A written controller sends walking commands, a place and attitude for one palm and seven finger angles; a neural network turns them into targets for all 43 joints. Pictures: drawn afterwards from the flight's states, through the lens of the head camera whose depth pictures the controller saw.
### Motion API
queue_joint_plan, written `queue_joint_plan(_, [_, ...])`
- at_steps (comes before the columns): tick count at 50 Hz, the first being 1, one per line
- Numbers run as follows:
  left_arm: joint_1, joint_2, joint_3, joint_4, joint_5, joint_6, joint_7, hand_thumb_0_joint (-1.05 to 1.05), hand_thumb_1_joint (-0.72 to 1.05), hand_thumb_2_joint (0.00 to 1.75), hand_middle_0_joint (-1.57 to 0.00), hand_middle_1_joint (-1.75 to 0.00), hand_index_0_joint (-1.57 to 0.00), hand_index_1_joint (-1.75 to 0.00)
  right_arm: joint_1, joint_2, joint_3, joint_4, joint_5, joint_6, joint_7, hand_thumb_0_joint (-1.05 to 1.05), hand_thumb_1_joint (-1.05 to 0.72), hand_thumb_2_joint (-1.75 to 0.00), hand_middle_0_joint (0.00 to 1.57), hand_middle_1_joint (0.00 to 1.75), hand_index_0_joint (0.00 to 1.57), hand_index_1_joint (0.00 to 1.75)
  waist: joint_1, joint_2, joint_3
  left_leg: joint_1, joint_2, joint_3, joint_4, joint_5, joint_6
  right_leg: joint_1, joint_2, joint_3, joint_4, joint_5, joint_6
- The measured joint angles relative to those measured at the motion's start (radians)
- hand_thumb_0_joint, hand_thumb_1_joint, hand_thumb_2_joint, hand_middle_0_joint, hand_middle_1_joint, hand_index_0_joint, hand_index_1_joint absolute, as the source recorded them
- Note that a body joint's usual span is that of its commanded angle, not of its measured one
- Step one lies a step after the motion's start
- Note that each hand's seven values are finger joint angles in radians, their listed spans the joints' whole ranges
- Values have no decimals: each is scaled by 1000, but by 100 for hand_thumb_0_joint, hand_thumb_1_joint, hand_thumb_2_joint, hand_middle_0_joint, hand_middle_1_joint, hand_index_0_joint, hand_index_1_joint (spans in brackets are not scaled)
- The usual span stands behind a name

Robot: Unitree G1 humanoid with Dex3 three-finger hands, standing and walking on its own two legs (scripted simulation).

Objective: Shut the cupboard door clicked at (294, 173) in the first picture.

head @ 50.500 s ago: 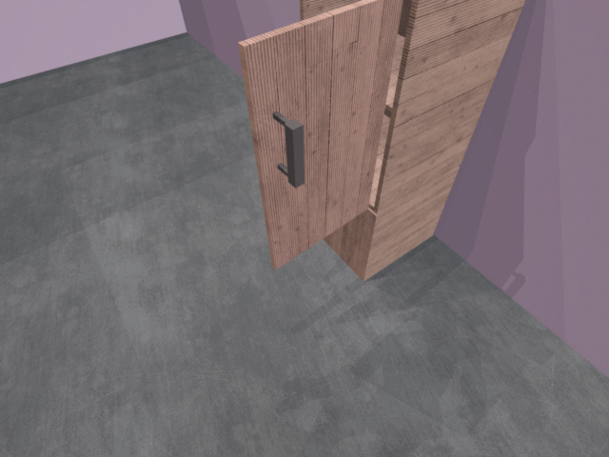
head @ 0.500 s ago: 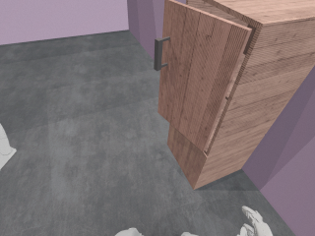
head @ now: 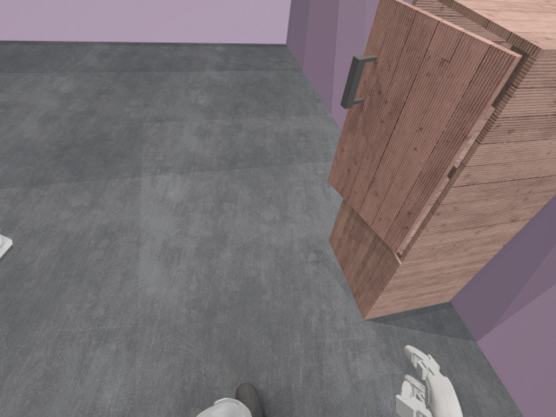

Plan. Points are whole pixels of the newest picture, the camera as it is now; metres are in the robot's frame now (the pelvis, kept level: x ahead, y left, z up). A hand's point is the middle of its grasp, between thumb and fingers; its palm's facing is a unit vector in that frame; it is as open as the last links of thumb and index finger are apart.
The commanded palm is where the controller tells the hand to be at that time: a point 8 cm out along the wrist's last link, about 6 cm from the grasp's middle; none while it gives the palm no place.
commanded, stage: stop stepping back and stand still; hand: left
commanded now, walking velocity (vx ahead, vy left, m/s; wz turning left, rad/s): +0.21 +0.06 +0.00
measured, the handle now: (359, 81) +0.91 -0.15 +0.08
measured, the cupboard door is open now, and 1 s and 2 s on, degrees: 16 16 16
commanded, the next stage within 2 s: let the arm hang, fingers relaxed in 1.16 s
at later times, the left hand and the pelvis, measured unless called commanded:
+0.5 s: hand out of the picture +0.10 +0.32 +0.23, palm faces +0.09 -0.88 -0.47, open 7.4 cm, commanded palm +0.06 +0.38 +0.21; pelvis -0.14 +0.12 +0.06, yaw -14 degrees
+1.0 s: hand out of the picture +0.05 +0.44 +0.24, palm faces +0.25 -0.88 -0.40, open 7.4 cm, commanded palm +0.00 +0.48 +0.21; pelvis -0.21 +0.23 +0.03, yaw -15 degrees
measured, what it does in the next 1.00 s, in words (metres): steps to the left: right foot, then left foot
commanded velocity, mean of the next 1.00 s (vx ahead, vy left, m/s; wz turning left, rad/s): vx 0.26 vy -0.17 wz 0.00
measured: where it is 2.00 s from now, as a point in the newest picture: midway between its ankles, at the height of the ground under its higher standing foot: outside the picture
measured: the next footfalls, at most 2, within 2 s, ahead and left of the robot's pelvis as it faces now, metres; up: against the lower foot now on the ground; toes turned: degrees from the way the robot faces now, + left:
right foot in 0.04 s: -0.13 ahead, -0.13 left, +0.00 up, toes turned -4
left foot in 0.18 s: +0.02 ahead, +0.12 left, +0.00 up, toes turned -4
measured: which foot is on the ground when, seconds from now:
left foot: down 0.00-0.02, up 0.04-0.16, down 0.18-0.54, up 0.56-0.78, down 0.80-1.00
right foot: up 0.00-0.02, down 0.04-0.20, up 0.22-0.58, down 0.60-0.80, up 0.82-1.00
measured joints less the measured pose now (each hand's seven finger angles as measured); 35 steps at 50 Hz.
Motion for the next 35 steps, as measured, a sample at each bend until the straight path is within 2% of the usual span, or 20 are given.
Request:
queue_joint_plan(1, [4,0,-3,-2,0,5,-1,1,89,90,-21,-31,-21,-30,-18,-3,4,-13,2,-7,6,2,-90,-90,21,30,20,30,13,-16,2,-22,-10,25,1,-55,-37,45,-8,6,-119,-6,-17])
queue_joint_plan(2, [16,15,5,-21,4,3,3,1,89,90,-21,-31,-21,-30,-41,-2,10,-29,7,-17,13,2,-90,-90,21,30,20,30,42,-63,10,-62,-28,42,59,-143,-79,73,-36,57,-237,5,-49])
queue_joint_plan(3, [27,1,-5,-39,16,-11,2,1,89,90,-21,-31,-21,-30,-66,-12,13,-24,10,-28,19,2,-90,-90,21,30,20,30,78,-71,31,-100,-28,-22,197,-226,-95,45,-42,95,-232,26,-44])
queue_joint_plan(5, [70,-24,-44,-76,31,-27,-3,2,89,90,-21,-31,-21,-30,-70,-13,21,20,3,-29,26,2,-90,-90,21,30,20,30,119,-95,39,-95,-49,-165,483,-329,-94,16,-48,138,-184,73,0])
queue_joint_plan(7, [84,-27,-73,-102,42,-24,-5,2,89,90,-21,-31,-21,-30,-21,4,41,38,5,-17,18,2,-90,-90,21,30,20,30,143,-159,5,28,-84,-245,499,-332,-73,18,-76,179,-213,124,28])
queue_joint_plan(9, [53,-51,-89,-98,47,-13,8,2,89,90,-21,-31,-21,-30,16,-8,53,23,6,-21,-2,2,-90,-90,21,30,20,30,116,-159,-21,200,-99,-288,300,-297,-34,0,-86,179,-189,168,38])
queue_joint_plan(11, [-39,-68,-99,-33,57,10,24,1,89,90,-21,-31,-21,-30,-2,-14,39,17,2,-30,-15,2,-90,-90,21,30,20,30,69,-139,24,228,-124,-284,261,-310,49,-58,-97,182,-54,173,32])
queue_joint_plan(12, [-80,-65,-97,7,65,23,29,1,89,90,-21,-31,-21,-30,-13,-11,35,12,-2,-31,-16,2,-90,-90,21,30,20,30,55,-130,53,246,-123,-271,244,-272,67,-93,-90,188,21,152,26])
queue_joint_plan(14, [-114,-39,-85,53,59,52,27,1,89,90,-21,-31,-21,-30,-23,4,40,-2,-10,-31,-9,2,-90,-90,21,30,20,30,16,-116,91,288,-110,-250,177,-196,69,-175,-61,181,152,134,16])
queue_joint_plan(17, [-36,5,-69,16,53,61,6,2,89,90,-20,-31,-20,-30,9,25,52,-33,-12,-11,14,2,-90,-90,21,30,20,30,-46,-109,103,343,-85,-232,51,-132,14,-283,-21,136,248,216,9])
queue_joint_plan(19, [69,14,-74,-42,55,55,-10,2,90,90,-20,-30,-20,-30,46,27,50,-44,-13,16,22,2,-90,-90,21,30,20,30,-66,-106,91,375,-75,-214,-29,-140,-19,-326,-8,96,246,288,8])
queue_joint_plan(23, [234,40,-95,-100,67,52,-31,2,89,90,-21,-31,-21,-30,119,10,15,-38,-24,65,3,2,-90,-90,21,30,20,30,-63,-73,59,420,-68,-185,-196,-159,-64,-324,9,4,185,357,12])
queue_joint_plan(26, [263,79,-80,-91,70,64,-22,2,89,90,-21,-31,-21,-30,159,-9,-19,-21,-38,78,-24,2,-90,-90,21,30,20,30,-43,-33,49,416,-61,-167,-273,-114,-134,-207,26,-72,26,279,-8])
queue_joint_plan(28, [260,130,-43,-84,67,73,-2,1,89,90,-22,-31,-22,-30,177,-17,-31,-18,-28,67,-33,2,-90,-90,21,30,20,30,-29,-45,47,313,-77,-145,-115,-205,-178,-75,10,-115,-164,200,-67])
queue_joint_plan(29, [261,168,-8,-91,68,74,12,1,89,90,-22,-31,-22,-30,181,-22,-25,-21,-14,58,-33,2,-90,-90,21,30,20,30,-8,-92,42,207,-113,-158,115,-314,-155,-31,-24,-80,-240,215,-116])
queue_joint_plan(30, [257,193,32,-99,69,71,21,1,89,90,-21,-31,-21,-30,177,-34,-18,-27,-8,51,-29,2,-90,-90,21,30,20,30,20,-144,34,95,-151,-179,367,-380,-96,-4,-71,-7,-305,218,-161])
queue_joint_plan(31, [218,157,30,-86,76,64,18,1,89,90,-21,-31,-21,-30,147,-62,-20,-3,-11,50,-25,2,-90,-90,21,30,20,30,44,-116,39,13,-129,-239,576,-407,-40,-43,-68,15,-261,224,-149])
queue_joint_plan(32, [170,111,14,-63,78,60,14,1,89,90,-21,-31,-21,-30,113,-81,-23,33,-18,61,-21,2,-90,-90,21,30,20,30,52,-75,49,-17,-96,-304,695,-402,-26,-73,-52,14,-192,226,-107])
queue_joint_plan(34, [87,53,-12,15,78,33,16,1,89,90,-21,-31,-22,-30,83,-75,-18,71,-29,80,-15,2,-91,-90,20,30,20,29,40,-54,42,4,-44,-358,726,-356,-33,-84,-59,7,-135,232,-32])
queue_joint_plan(35, [51,22,-33,46,80,33,20,1,89,90,-21,-31,-22,-30,84,-63,-16,81,-28,81,-14,2,-91,-90,20,30,20,29,34,-62,25,33,-27,-362,701,-337,-35,-80,-72,7,-132,232,-24])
